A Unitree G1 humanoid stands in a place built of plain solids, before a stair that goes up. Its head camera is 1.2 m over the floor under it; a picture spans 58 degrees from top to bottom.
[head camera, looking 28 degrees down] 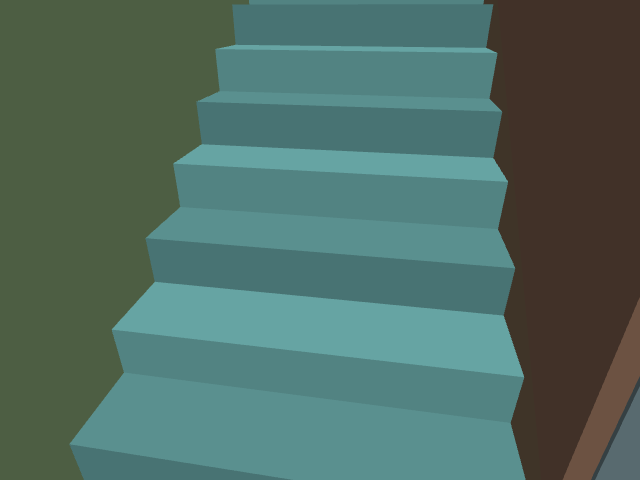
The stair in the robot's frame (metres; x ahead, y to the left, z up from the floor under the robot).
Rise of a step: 0.17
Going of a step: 0.26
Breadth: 1.18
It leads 9 degrees to the right of straight ahead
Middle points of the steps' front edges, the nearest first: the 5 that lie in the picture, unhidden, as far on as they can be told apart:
0.93 0.05 0.35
1.19 0.00 0.53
1.45 -0.04 0.70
1.71 -0.08 0.87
1.97 -0.13 1.05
